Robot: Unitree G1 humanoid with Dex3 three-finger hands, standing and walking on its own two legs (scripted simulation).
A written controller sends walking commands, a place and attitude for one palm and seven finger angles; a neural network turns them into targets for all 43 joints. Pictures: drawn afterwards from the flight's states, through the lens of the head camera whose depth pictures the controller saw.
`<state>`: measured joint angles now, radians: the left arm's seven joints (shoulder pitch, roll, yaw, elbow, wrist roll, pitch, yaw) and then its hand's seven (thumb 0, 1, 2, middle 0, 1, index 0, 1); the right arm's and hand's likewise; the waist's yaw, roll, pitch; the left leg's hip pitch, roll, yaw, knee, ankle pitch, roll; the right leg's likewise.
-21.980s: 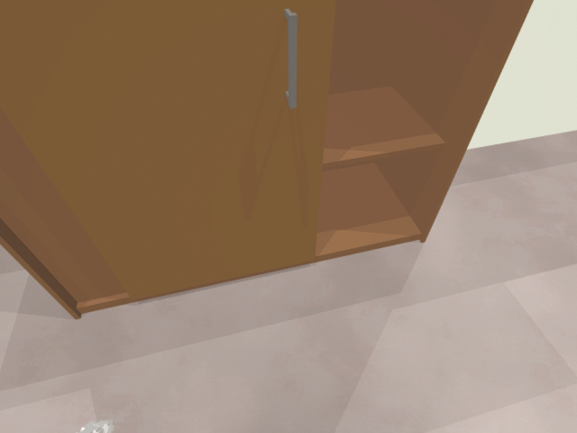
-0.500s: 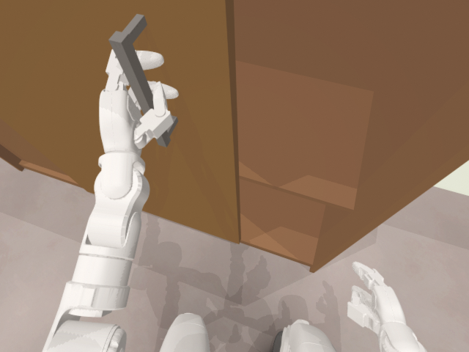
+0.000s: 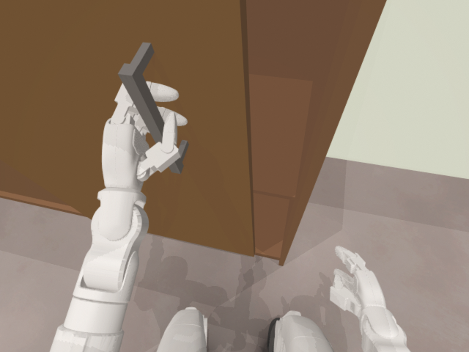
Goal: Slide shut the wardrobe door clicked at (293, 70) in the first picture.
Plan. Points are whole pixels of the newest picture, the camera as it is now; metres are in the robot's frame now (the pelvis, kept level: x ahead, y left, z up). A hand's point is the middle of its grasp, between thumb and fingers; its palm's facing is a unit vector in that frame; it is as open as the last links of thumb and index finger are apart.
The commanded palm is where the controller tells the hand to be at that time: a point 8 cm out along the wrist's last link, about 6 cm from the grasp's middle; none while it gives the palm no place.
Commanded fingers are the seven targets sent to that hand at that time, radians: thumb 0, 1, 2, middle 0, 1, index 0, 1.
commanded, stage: step sideways, sliding the door along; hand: left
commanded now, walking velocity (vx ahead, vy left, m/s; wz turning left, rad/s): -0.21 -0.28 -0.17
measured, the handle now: (163, 120) +0.39 +0.14 +0.15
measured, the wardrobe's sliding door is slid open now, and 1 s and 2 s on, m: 0.10 0.00 0.00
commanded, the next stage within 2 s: stop walking and hold the door there in 0.70 s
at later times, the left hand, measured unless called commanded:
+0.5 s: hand (252, 157) +0.33 +0.01 +0.16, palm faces +0.20 -0.97 -0.13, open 5.9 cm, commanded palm +0.30 +0.01 +0.16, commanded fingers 0.00 0.90 0.90 -0.45 -1.40 -0.45 -1.40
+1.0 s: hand (249, 160) +0.33 +0.02 +0.15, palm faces +0.43 -0.85 -0.32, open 6.2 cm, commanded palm +0.29 +0.05 +0.15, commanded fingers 0.00 0.90 0.90 -0.45 -1.40 -0.45 -1.40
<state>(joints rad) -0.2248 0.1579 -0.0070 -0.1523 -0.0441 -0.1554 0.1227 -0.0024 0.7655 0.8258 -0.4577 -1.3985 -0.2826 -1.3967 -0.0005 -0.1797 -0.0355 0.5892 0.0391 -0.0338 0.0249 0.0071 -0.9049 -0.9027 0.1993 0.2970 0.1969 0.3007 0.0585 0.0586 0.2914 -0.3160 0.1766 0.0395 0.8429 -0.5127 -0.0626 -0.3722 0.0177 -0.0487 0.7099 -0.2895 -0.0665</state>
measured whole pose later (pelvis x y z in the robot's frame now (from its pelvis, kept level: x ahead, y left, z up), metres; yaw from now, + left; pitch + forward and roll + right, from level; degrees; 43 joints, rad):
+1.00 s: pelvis -0.07 -0.26 +0.00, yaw -6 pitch -4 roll -3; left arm -0.43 0.49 0.36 0.50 -0.05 -0.10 0.12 -0.08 0.69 0.86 -0.43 -1.39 -0.24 -1.40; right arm 0.11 -0.26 -0.01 0.67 0.07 0.00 -0.02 0.01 -0.90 -0.90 0.20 0.30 0.20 0.30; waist 0.04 0.12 0.18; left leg -0.30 0.19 -0.04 0.89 -0.49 -0.03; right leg -0.31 -0.04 -0.05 0.60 -0.20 0.03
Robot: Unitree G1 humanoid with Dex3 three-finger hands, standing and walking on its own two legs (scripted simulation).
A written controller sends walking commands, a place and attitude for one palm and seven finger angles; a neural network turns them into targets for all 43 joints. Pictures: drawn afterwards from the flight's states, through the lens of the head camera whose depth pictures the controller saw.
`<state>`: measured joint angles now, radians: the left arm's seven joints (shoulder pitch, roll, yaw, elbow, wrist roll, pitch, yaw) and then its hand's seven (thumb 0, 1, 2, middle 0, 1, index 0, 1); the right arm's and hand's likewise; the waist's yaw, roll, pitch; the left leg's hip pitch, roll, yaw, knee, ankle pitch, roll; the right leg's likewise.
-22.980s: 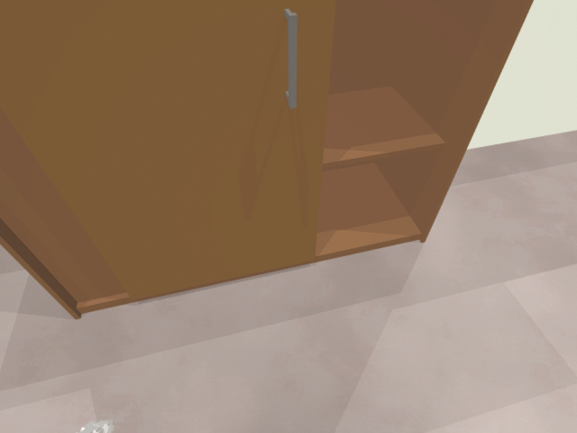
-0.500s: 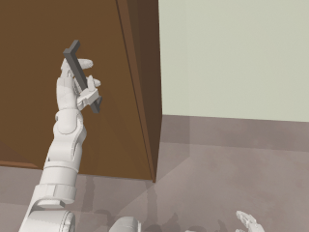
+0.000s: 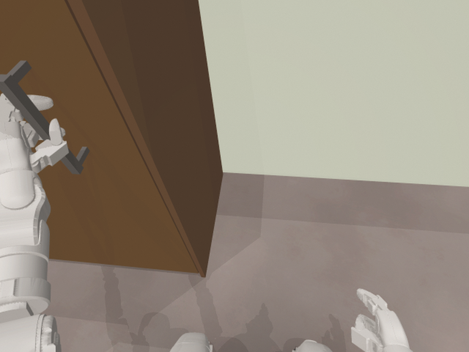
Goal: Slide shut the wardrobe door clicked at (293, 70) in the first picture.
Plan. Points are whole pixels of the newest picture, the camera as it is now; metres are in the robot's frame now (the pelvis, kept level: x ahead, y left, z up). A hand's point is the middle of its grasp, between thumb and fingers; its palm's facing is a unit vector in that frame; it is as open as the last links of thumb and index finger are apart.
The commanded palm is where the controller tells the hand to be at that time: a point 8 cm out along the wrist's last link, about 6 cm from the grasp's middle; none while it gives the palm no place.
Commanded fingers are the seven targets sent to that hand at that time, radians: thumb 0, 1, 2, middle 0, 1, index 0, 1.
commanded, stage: stop walking and hold the door there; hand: left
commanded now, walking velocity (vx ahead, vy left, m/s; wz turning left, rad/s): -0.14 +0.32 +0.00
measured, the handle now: (52, 124) +0.41 +0.35 +0.15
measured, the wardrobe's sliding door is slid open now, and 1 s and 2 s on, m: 0.00 0.00 0.00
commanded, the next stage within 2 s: none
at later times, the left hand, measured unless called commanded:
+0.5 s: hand (58, 142) +0.37 +0.32 +0.15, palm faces +0.54 -0.78 -0.30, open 6.1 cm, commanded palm +0.33 +0.34 +0.15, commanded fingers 0.00 0.90 0.90 -0.45 -1.40 -0.45 -1.40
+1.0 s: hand (58, 143) +0.37 +0.32 +0.15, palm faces +0.51 -0.80 -0.31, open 6.1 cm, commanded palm +0.33 +0.35 +0.15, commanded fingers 0.00 0.90 0.90 -0.45 -1.40 -0.45 -1.40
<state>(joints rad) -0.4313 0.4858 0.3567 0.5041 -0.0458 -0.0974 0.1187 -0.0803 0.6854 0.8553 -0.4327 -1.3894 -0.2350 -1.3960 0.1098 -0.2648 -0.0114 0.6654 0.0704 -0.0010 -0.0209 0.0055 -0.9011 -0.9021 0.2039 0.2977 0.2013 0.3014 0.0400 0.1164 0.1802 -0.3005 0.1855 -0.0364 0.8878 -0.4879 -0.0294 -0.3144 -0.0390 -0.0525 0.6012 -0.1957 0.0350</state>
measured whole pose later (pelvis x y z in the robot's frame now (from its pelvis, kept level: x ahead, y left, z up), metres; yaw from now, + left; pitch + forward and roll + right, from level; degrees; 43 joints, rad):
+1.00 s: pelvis +0.03 +0.01 +0.02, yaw -2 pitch -1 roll +0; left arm -0.22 0.46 0.41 0.43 -0.03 -0.18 0.14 -0.10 0.65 0.87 -0.45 -1.39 -0.29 -1.37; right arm 0.20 -0.30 -0.04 0.70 0.05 0.00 -0.10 0.01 -0.90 -0.90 0.20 0.30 0.20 0.30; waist 0.01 0.03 0.04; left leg -0.26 0.02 0.08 0.55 -0.28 0.01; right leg -0.31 -0.08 0.01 0.50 -0.18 0.07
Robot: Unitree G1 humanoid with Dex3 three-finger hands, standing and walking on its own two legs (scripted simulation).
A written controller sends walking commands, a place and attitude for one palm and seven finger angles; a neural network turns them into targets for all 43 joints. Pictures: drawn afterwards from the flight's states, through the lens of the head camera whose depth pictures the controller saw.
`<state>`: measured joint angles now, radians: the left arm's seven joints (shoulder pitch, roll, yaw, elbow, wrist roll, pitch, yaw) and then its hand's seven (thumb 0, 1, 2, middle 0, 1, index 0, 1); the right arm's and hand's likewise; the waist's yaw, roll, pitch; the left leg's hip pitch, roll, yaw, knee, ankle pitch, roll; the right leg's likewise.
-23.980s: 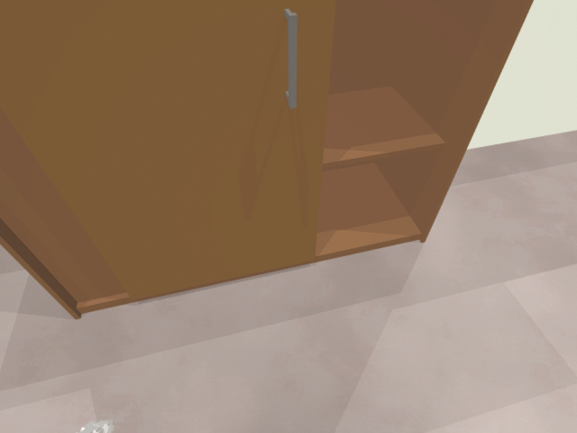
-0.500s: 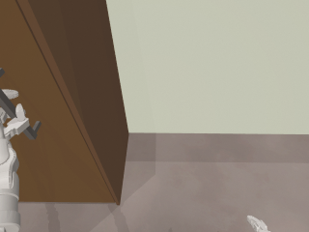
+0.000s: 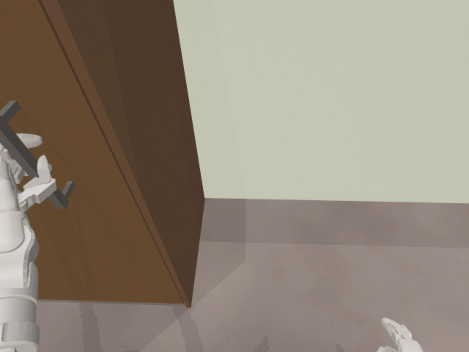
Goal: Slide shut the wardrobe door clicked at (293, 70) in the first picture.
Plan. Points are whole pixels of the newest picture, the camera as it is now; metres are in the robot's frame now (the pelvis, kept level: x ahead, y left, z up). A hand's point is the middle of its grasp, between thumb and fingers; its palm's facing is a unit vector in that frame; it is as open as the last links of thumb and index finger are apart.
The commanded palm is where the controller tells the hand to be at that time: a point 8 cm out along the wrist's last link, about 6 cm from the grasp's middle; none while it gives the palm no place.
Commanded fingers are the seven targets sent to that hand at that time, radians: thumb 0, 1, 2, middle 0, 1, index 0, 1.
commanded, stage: stop walking and hold the door there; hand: left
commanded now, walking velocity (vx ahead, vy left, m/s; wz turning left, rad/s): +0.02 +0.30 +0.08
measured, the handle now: (39, 161) +0.37 +0.36 +0.14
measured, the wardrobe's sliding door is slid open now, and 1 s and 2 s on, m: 0.00 0.00 0.00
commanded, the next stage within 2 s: loosen the grip on the handle in 1.26 s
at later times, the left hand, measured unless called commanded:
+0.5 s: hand (47, 180) +0.33 +0.32 +0.13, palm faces +0.40 -0.90 -0.19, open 5.6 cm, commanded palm +0.29 +0.35 +0.13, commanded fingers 0.00 0.90 0.90 -0.45 -1.40 -0.45 -1.40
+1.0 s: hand (46, 180) +0.33 +0.32 +0.14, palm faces +0.36 -0.92 -0.16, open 5.5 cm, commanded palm +0.29 +0.34 +0.13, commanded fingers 0.00 0.90 0.90 -0.45 -1.40 -0.45 -1.40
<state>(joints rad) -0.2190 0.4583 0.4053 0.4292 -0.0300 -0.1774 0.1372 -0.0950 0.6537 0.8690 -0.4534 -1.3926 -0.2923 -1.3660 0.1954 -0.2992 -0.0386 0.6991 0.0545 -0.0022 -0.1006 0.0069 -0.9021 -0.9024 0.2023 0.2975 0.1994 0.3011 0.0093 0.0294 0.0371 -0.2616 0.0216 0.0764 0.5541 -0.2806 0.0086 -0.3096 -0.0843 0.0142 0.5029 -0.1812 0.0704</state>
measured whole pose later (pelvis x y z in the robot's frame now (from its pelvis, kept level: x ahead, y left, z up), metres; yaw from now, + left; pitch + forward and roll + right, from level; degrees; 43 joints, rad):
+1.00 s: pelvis +0.00 +0.10 +0.01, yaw +1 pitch -1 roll +0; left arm -0.16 0.26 0.15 0.14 -0.07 -0.10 0.17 -0.05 0.77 0.82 -0.46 -1.40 -0.32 -1.40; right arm 0.14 -0.24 0.02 0.63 0.03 -0.01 -0.09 0.01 -0.90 -0.90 0.20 0.30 0.20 0.30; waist 0.04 0.02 0.04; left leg -0.18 0.01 0.08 0.43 -0.24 0.02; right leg -0.19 0.01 -0.04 0.43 -0.22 -0.02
